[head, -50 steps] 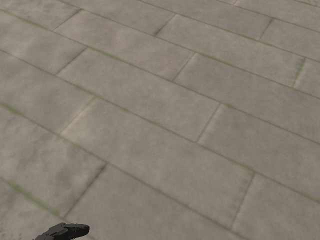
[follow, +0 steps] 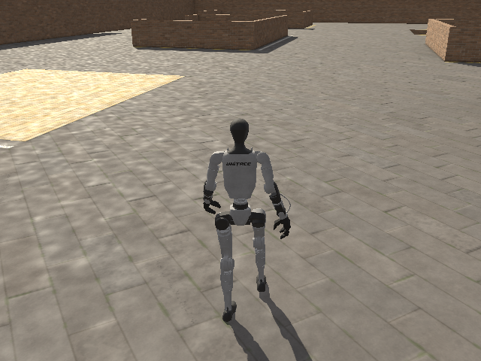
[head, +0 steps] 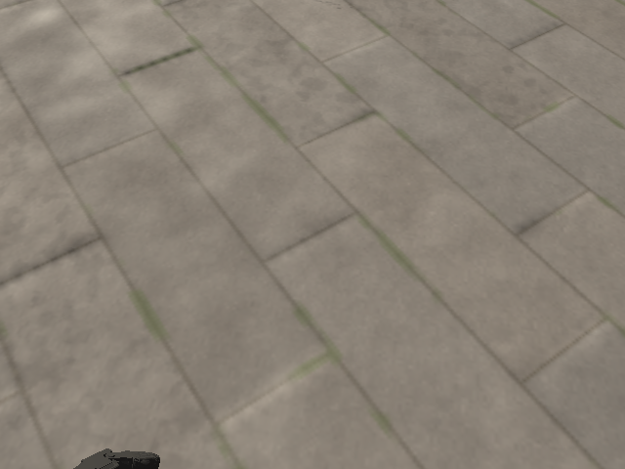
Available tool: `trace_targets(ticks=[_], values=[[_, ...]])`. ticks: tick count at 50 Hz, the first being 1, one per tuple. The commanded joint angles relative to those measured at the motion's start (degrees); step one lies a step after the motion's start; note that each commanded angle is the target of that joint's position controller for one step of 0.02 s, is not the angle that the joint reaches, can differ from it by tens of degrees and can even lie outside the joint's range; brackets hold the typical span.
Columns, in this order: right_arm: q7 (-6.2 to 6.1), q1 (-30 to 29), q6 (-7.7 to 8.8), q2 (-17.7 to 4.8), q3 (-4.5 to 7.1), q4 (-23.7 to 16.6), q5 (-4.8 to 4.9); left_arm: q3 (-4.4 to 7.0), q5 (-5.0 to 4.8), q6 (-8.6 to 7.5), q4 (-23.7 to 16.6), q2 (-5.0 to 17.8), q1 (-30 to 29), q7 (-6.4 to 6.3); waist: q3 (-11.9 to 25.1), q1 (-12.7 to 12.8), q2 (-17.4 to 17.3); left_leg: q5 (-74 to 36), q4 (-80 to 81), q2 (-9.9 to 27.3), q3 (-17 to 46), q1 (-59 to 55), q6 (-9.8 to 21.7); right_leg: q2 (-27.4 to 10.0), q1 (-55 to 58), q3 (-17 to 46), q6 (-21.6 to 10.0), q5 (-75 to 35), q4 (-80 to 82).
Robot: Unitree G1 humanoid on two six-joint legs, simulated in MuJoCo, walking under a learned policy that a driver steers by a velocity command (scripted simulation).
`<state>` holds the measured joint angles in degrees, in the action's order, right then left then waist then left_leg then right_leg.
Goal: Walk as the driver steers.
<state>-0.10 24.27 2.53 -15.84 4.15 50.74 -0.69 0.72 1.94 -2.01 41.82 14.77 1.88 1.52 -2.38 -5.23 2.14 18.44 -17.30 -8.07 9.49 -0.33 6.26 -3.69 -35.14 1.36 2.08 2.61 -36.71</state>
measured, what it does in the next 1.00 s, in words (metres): walks ahead, turning right: right foot, then left foot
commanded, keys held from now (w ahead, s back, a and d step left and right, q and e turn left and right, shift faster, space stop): w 0.16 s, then e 0.84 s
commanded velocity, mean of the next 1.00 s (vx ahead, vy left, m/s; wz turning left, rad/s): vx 0.20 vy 0.00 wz -0.26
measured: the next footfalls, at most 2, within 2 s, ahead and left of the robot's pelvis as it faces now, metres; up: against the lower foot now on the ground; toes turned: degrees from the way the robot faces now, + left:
right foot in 0.08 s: +0.22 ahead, -0.12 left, +0.00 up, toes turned +2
left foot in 0.54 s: +0.36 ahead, +0.06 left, +0.00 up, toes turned -7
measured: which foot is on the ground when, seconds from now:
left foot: down 0.00-0.08, up 0.10-0.52, down 0.54-0.96, up 0.98-1.00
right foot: up 0.00-0.06, down 0.08-0.54, up 0.56-0.96, down 0.98-1.00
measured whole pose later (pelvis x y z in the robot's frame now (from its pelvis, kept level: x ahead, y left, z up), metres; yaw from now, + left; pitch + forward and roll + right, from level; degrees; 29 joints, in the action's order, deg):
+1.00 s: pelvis +0.23 -0.04 -0.01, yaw -22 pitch +0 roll +1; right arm -1.0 12.1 -2.0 -17.0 3.2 45.0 -1.7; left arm 3.0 1.0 3.6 42.2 15.4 10.5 1.9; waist -2.7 -0.6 -2.1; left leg 20.6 -38.5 5.9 -10.3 21.0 -0.5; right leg 1.3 -14.8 -1.5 -2.9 18.7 -33.5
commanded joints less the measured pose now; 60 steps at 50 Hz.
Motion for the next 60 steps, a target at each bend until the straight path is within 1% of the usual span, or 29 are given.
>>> trace_targets(ticks=[1, 3, 4, 5, 6, 7, 8, 9, 12, 16, 22, 25, 26, 27, 28, 29, 30, 32, 34, 40, 46, 48, 49, 50, 51, 52, 53, 55, 60], values=[[-0.79, 0.15, 0.84, -9.49, 1.91, -2.73, -0.34, 1.41, -0.21, -1.71, -4.31, 6.03, -1.19, -0.2, 0.83, 2.77, -7.18, -36.02, -1.91, 16.08, 9.35, 1.23, 3.92, 2.62, 8.82, -1.24, -2.59, 1.85, 5.66], [-0.43, -1.24, 1.4, -9.79, 1.76, -2.5, -0.29, 2.67, -0.02, -2.62, -0.31, 8.4, 11.61, -1.19, 6.43, 8.91, -4.61, -45.42, -16.2, 12.69, 6.01, 2.62, 1.81, 4.7, 24.81, -2.55, -5.26, 3.98, 10.39], [0.0, -0.67, 1.78, -7.16, 0.93, -3.4, -0.04, 3.47, 0.94, -3.21, 0.67, 11.48, 19.95, -2.06, 13.08, 12.13, -0.56, -33.94, -30.36, 9.52, 3.24, 9.26, 0.66, -4.21, 37.1, 6.52, -7.81, 11.19, 11.48], [0.23, 7.41, 1.75, -2.14, 0.01, -4.36, 1.95, 5.17, 1.82, -2.74, 1.4, 17.93, 23.81, -2.23, 20.39, 9.15, 14.1, 1.53, -49.05, -0.32, -2.97, 26.44, -2.04, -19.44, 51.58, 34.2, -15.45, 17.05, 16.32], [-0.11, 7.08, 1.44, -6.0, 0.25, -2.97, 0.02, 4.77, 0.23, -1.9, 1.69, 14.18, 20.7, -1.61, 17.01, 7.68, 9.46, 10.09, -54.71, 1.63, -1.48, 33.22, -1.44, -19.96, 47.44, 43.72, -16.4, 22.61, 21.35], [0.08, 2.4, 1.17, -6.61, 0.43, -3.21, -0.52, 3.82, -0.34, -1.77, 0.56, 9.69, 15.44, -1.38, 8.11, 6.63, 2.56, 5.02, -55.72, 4.48, -1.2, 34.65, -1.49, -17.82, 39.25, 34.76, -15.71, 23.75, 21.89], [0.48, -1.74, 1.21, -6.03, 0.08, -3.98, -0.74, 3.09, -0.25, -2.0, 0.63, 6.69, 12.87, -1.13, 4.28, 6.55, -1.2, 1.5, -53.13, 6.34, -1.75, 33.99, -1.61, -14.83, 33.63, 26.99, -14.58, 18.0, 22.68], [0.77, -3.95, 1.01, -5.4, 0.01, -4.69, -0.96, 2.62, -0.29, -2.32, 1.36, 5.63, 12.53, -1.25, 1.71, 5.87, 0.37, 0.79, -50.56, 7.32, -2.6, 32.95, -2.03, -12.21, 30.2, 21.16, -13.71, 5.23, 22.93], [1.01, -2.78, -0.21, -3.61, -0.61, -4.4, -2.07, 2.06, -1.46, -3.84, 4.56, 4.93, 15.56, -0.73, 3.48, 3.55, 2.94, 1.38, -46.12, 7.95, -6.25, 28.27, -4.59, -8.71, 28.36, 11.44, -14.29, -32.66, 20.36], [0.87, -7.78, -0.6, -1.44, -1.94, -5.72, -1.47, 2.42, -1.65, -3.2, 6.52, 6.85, 16.44, -0.93, 4.59, 3.31, 3.9, -2.77, -34.3, 7.7, -9.59, 27.41, -7.42, -5.34, 27.65, 6.21, -14.34, -43.26, 19.3], [-0.75, -15.57, -1.17, -2.72, -2.62, -7.7, -0.17, 3.55, -1.58, -0.56, 7.3, 8.57, 19.3, -1.37, 5.23, 6.08, 5.05, -8.52, -22.02, 5.96, -9.6, 22.33, -7.03, -4.45, 26.71, 9.54, -12.18, -34.19, 14.73], [-1.61, -12.94, -0.35, -3.55, -2.34, -7.19, -0.14, 4.28, -1.76, 0.58, 6.31, 9.23, 16.97, -1.93, 3.84, 4.17, 4.09, -10.69, -11.5, 6.1, -8.17, 16.23, -5.61, -4.05, 25.04, 14.53, -10.29, -22.3, 10.18], [-2.01, -10.67, 0.39, -4.56, -2.05, -6.72, -0.68, 4.4, -2.26, 0.74, 5.65, 8.86, 16.09, -2.05, 4.03, 3.1, 2.06, -16.92, -5.95, 8.4, -6.39, 10.37, -4.68, -2.06, 21.92, 14.87, -8.42, -15.16, 6.42], [-2.67, -7.64, 1.0, -8.71, -1.14, -7.04, -1.54, 3.65, -2.76, 0.51, 3.81, 5.66, 17.16, -2.01, 8.52, 3.32, -6.44, -31.18, -5.42, 20.58, 3.15, 1.89, -1.88, 2.0, 17.09, 11.46, -6.11, -1.24, -3.87], [-2.47, -7.98, -0.11, -12.56, -0.25, -7.92, -0.47, 3.18, -2.88, 1.15, 3.85, 2.22, 24.37, -2.57, 12.48, 5.84, -17.07, -50.18, -6.24, 33.6, 14.59, -3.64, 6.4, 11.17, 9.66, 2.55, -4.82, 34.8, -16.64], [-2.36, -7.08, -1.15, -9.89, -0.27, -7.91, 0.61, 4.14, -1.38, 2.3, 4.99, 6.69, 24.45, -3.0, 13.5, 4.55, -13.05, -44.75, -4.29, 34.54, 17.18, -1.23, 10.79, 9.42, 6.69, 0.65, -4.34, 38.16, -25.96], [-2.47, -9.55, -1.38, -6.15, -1.31, -8.73, 0.51, 4.76, -0.59, 3.15, 5.26, 7.76, 21.46, -2.8, 8.56, 5.33, -7.58, -36.27, -2.35, 30.73, 12.4, 3.2, 9.78, 7.3, 5.59, 1.83, -3.8, 33.54, -29.37], [-2.92, -15.26, -1.79, -3.67, -2.13, -9.89, -0.31, 4.99, -0.47, 4.44, 4.42, 6.76, 18.03, -1.9, 4.02, 7.0, -8.72, -28.92, 0.6, 24.9, 3.09, 9.59, 6.22, 4.9, 6.33, 1.76, -1.76, 26.76, -29.08], [-3.06, -15.27, -1.78, -4.24, -1.87, -9.81, -0.75, 4.9, -0.68, 5.52, 4.28, 6.0, 18.34, -1.21, 4.36, 7.32, -10.2, -30.73, 0.58, 22.31, -2.6, 11.69, 5.81, 5.41, 8.46, 0.17, -0.22, 23.55, -29.93], [-2.37, -13.57, -2.01, -6.24, -0.79, -9.24, -1.13, 3.94, -1.01, 6.93, 0.71, 4.68, 12.31, 0.26, 5.08, 5.49, -10.79, -18.98, 1.18, 23.87, -7.13, 11.01, 6.28, 3.53, 10.69, -1.87, -0.09, 21.64, -17.36], [-1.12, -13.12, -3.03, -9.93, 0.85, -8.94, -1.08, 3.53, -1.57, 6.24, -2.01, 5.23, 10.8, 0.99, 6.09, 5.32, -11.1, -16.65, -3.75, 25.94, -9.99, 12.52, 4.02, 4.39, 20.35, -6.16, -3.31, 20.58, -0.89], [-0.89, -11.34, -3.7, -9.44, 1.19, -8.15, -0.78, 3.91, -1.16, 5.18, -1.04, 6.65, 14.31, 0.49, 5.37, 7.09, -5.05, -9.57, -12.26, 23.59, -14.51, 18.89, -2.17, 4.34, 28.87, -2.32, -5.35, 12.79, 13.52], [-0.37, -8.83, -4.21, -5.51, 0.48, -8.89, -1.23, 4.89, -0.53, 4.52, -1.78, 11.9, 14.41, -0.31, 3.42, 5.98, 10.63, 7.41, -27.19, 16.77, -20.52, 29.39, -7.15, -9.2, 31.99, 17.06, -8.22, 10.25, 22.86], [-1.51, -14.63, -5.09, -4.42, -0.18, -13.05, -1.05, 6.86, -0.28, 4.53, -2.74, 19.38, 15.57, -0.58, -0.48, 8.4, 15.67, 18.35, -34.89, 8.14, -15.18, 37.52, -8.93, -19.47, 25.15, 30.41, -16.96, -3.55, 23.23], [-1.77, -16.79, -5.64, -5.73, -0.07, -12.8, -0.96, 6.46, -0.24, 4.6, -2.07, 16.01, 16.17, -1.06, -0.35, 8.82, 8.03, 14.86, -41.21, 10.29, -9.73, 36.06, -8.62, -17.01, 24.29, 25.23, -18.43, -4.47, 22.26], [-1.39, -15.05, -5.66, -5.47, 0.07, -11.68, 0.01, 5.25, -0.7, 4.59, -2.47, 12.47, 12.33, -1.45, -0.62, 6.18, 6.01, 9.36, -42.11, 10.63, -8.37, 34.51, -8.07, -12.79, 22.99, 19.4, -16.77, -3.39, 21.89], [-1.04, -12.82, -5.2, -5.86, 0.3, -10.11, 0.33, 4.58, -0.73, 4.62, -3.13, 10.38, 8.11, -1.58, -0.36, 3.99, 5.19, 4.92, -41.24, 10.71, -8.18, 33.04, -7.73, -8.69, 23.34, 15.1, -14.3, -3.21, 21.45], [-0.51, -9.58, -5.0, -6.81, 0.78, -8.01, -0.99, 3.69, -1.36, 4.01, -3.66, 7.8, 6.72, -1.88, 3.47, 3.61, 5.7, 1.86, -43.78, 9.66, -9.52, 30.76, -7.87, -5.97, 27.0, 11.08, -13.69, -13.45, 19.55], [-0.33, -11.38, -5.94, -4.41, -0.05, -7.95, -0.28, 3.17, -1.26, 3.1, -1.58, 7.37, 11.05, -2.12, 3.76, 5.82, 4.25, 2.48, -35.4, 9.67, -9.07, 29.23, -8.41, -7.22, 31.99, 11.97, -14.38, -12.73, 19.32]])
